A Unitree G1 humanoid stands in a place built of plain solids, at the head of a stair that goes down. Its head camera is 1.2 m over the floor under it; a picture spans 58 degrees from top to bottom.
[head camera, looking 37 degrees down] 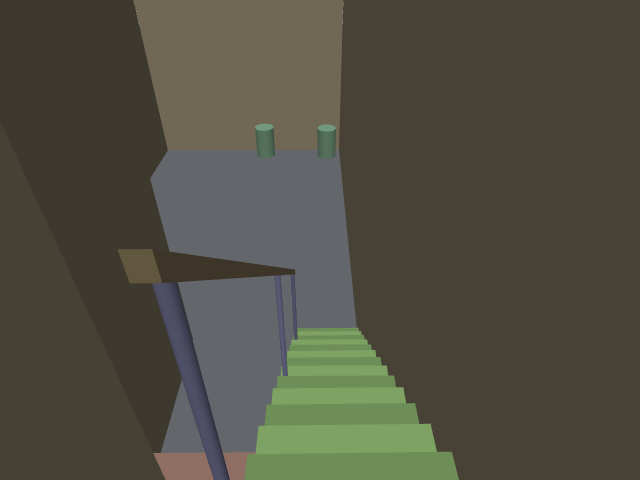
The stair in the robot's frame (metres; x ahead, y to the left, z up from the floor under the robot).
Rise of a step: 0.20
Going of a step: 0.23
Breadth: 0.76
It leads straight ahead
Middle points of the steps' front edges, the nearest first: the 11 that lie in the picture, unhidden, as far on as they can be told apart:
0.81 -0.11 -0.39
1.03 -0.11 -0.59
1.26 -0.11 -0.79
1.49 -0.11 -0.99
1.71 -0.10 -1.19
1.94 -0.10 -1.39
2.17 -0.10 -1.59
2.40 -0.10 -1.79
2.63 -0.10 -2.00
2.85 -0.09 -2.19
3.08 -0.09 -2.39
